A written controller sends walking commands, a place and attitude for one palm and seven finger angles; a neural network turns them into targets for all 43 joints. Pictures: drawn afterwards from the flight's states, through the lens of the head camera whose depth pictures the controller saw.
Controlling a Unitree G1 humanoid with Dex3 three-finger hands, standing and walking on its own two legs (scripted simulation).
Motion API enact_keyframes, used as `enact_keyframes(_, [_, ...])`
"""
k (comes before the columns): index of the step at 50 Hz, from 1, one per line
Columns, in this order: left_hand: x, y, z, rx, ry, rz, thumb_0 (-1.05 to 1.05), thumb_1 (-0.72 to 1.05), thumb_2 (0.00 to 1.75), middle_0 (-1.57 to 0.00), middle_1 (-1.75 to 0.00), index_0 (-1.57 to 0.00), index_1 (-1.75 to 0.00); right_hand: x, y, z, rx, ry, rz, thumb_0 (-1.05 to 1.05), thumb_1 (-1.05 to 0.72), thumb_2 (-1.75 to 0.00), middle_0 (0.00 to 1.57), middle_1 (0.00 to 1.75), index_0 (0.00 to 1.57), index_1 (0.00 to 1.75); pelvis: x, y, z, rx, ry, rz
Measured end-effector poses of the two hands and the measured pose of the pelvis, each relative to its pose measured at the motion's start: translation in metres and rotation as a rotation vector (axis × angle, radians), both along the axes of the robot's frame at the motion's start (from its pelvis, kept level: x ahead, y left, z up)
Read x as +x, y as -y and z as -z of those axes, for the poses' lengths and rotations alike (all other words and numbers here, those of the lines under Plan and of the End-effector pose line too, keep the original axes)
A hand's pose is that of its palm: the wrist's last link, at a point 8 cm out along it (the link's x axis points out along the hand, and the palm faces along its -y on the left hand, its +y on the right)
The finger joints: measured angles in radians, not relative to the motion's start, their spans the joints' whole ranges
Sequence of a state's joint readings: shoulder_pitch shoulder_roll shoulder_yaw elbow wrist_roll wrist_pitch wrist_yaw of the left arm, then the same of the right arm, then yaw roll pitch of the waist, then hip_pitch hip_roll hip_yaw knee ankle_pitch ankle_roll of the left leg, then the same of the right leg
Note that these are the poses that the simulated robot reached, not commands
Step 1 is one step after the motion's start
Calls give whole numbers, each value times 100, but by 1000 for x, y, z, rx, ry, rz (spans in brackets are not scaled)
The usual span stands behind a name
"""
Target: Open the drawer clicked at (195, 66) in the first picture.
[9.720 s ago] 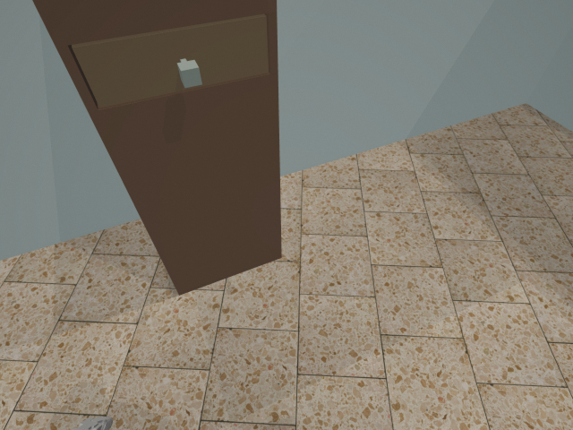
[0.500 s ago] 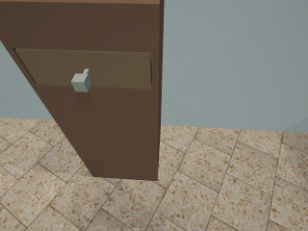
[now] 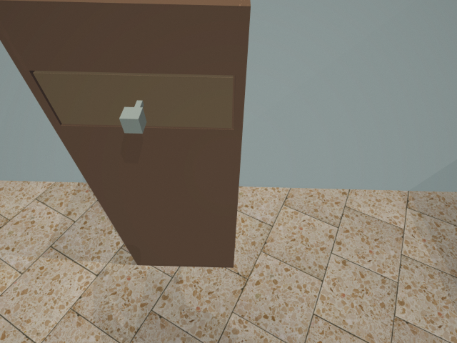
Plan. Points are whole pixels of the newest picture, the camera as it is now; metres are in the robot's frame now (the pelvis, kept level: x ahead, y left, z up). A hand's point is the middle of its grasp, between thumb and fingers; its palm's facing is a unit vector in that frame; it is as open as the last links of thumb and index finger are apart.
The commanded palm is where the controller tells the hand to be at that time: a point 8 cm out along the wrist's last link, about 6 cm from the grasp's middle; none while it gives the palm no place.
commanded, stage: come to a stop and stand still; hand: left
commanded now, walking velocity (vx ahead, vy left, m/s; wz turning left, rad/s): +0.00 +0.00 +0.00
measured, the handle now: (135, 114) +0.51 +0.21 +0.12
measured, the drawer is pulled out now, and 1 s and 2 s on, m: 0.00 0.00 0.00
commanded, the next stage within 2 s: look again from close up in 0.58 s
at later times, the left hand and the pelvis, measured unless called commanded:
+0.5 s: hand out of the picture +0.04 +0.16 -0.17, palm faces +0.00 -0.97 -0.24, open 7.3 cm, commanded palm none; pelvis +0.02 -0.02 +0.00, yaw +0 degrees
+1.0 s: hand out of the picture +0.02 +0.16 -0.17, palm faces +0.01 -0.98 -0.21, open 7.4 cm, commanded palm none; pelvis +0.03 -0.02 +0.00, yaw -1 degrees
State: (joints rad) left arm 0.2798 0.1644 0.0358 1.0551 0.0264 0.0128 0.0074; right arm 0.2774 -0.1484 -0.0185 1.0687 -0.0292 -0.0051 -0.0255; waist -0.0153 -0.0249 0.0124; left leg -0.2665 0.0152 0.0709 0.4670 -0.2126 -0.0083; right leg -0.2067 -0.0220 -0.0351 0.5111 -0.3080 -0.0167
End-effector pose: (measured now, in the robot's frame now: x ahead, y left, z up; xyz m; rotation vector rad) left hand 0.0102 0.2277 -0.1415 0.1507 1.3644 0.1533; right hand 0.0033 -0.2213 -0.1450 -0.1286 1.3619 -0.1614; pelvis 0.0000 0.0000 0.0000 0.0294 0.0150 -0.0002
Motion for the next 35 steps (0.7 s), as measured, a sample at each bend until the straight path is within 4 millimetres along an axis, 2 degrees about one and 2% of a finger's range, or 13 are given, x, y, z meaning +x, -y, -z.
enact_keyframes(5, [-4,16,0,15,-12,30,1,92,89,-20,-30,-20,-30,-13,10,9,24,-40,23,1,-91,-90,20,29,20,29,1,6,4,-59,1,-4])
enact_keyframes(11, [9,17,-2,32,13,25,1,93,89,-20,-30,-20,-30,-12,6,13,41,-25,17,1,-91,-90,19,29,19,29,12,10,5,-36,19,0])
enact_keyframes(16, [21,17,-7,48,43,30,1,92,89,-20,-30,-20,-30,-2,1,15,66,-22,3,1,-91,-90,19,29,19,29,16,15,3,-21,27,5])
enact_keyframes(21, [26,19,-9,50,44,31,1,92,89,-20,-30,-20,-30,5,7,12,60,-29,-8,2,-92,-90,20,29,20,29,21,20,1,-13,24,6])
enact_keyframes(35, [13,32,-1,13,-21,10,0,91,89,-20,-30,-20,-30,36,30,1,-1,0,-30,1,-91,-90,19,29,20,29,29,28,-1,-14,21,12])
